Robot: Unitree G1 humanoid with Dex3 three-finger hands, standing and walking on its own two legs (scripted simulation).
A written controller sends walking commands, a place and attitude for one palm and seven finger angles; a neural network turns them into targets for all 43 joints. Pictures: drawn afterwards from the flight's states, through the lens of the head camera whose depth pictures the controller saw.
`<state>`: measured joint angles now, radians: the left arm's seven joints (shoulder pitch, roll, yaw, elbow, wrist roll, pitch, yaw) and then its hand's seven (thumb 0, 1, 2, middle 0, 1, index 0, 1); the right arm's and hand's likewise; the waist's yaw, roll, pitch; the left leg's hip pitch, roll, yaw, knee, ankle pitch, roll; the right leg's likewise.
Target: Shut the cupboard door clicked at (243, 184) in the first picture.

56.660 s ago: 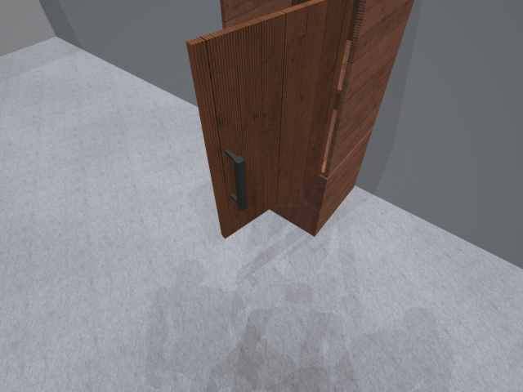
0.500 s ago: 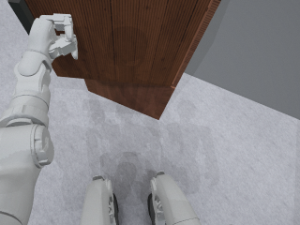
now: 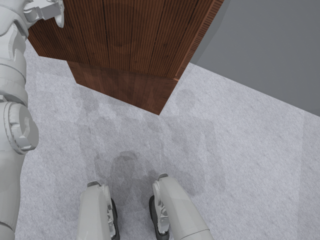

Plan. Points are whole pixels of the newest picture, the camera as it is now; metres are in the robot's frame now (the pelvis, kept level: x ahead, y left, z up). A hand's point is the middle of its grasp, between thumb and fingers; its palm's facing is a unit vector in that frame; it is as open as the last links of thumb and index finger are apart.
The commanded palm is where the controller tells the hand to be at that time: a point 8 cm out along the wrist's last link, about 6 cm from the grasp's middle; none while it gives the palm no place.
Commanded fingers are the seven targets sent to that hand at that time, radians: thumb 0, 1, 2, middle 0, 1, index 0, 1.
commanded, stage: pull the fist back off the door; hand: left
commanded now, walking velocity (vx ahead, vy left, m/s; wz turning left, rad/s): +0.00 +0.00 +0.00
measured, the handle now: out of the picture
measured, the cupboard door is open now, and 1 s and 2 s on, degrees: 14 12 12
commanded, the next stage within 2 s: draw the hand back to the body in 0.94 s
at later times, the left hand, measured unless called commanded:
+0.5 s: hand (66, 7) +0.58 +0.12 +0.10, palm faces +0.07 -1.00 -0.03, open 3.1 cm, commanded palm +0.54 +0.15 +0.09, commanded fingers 0.00 0.90 0.90 -1.30 -1.50 -1.30 -1.50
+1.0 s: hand (69, 48) +0.50 +0.11 +0.09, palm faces +0.05 -1.00 -0.04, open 3.1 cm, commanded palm +0.48 +0.16 +0.09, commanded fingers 0.00 0.90 0.90 -1.30 -1.50 -1.30 -1.50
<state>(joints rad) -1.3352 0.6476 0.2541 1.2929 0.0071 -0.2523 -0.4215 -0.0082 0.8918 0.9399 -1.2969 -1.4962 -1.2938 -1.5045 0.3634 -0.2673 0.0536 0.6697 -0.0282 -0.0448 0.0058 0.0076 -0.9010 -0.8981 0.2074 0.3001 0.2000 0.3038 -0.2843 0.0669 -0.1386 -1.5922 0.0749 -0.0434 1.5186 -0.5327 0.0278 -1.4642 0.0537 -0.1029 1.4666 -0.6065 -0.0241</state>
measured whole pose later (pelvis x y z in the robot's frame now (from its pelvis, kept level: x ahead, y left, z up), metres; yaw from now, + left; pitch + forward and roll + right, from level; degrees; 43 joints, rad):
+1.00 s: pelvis +0.02 -0.01 +0.05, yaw +4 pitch +26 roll -2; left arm -0.82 0.22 0.20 1.10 -0.02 -0.56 0.03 0.02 0.90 0.90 -1.30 -1.50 -1.30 -1.50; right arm 0.26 -0.25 -0.02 0.63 -0.05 0.06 0.07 0.01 -0.90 -0.90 0.20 0.30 0.20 0.30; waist -0.15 0.05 -0.18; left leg -1.28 0.04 -0.01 1.33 -0.51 0.01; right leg -1.18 0.02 -0.07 1.32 -0.61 -0.03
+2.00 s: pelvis +0.07 +0.00 +0.18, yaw +5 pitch -1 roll +0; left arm 0.23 0.30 0.13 -0.09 -0.07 -0.03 0.08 0.02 0.90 0.90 -0.79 -0.94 -0.79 -0.95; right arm 0.16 -0.22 0.06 0.54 0.04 0.01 -0.08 0.01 -0.90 -0.90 0.21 0.30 0.20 0.30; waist 0.05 0.06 -0.03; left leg -0.22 -0.01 0.03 0.49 -0.25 0.02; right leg -0.14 0.00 -0.03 0.48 -0.33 -0.01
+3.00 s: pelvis +0.05 +0.01 +0.18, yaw +5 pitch +0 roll -1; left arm 0.51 0.38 0.37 -0.37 -0.07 -0.14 0.11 0.02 0.89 0.90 -0.21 -0.30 -0.21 -0.31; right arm 0.19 -0.26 -0.01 0.61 0.02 -0.01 -0.09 0.02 -0.90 -0.90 0.21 0.30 0.20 0.30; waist 0.02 0.08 -0.02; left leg -0.26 0.00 0.04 0.49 -0.23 0.03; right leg -0.17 0.00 -0.02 0.45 -0.29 0.00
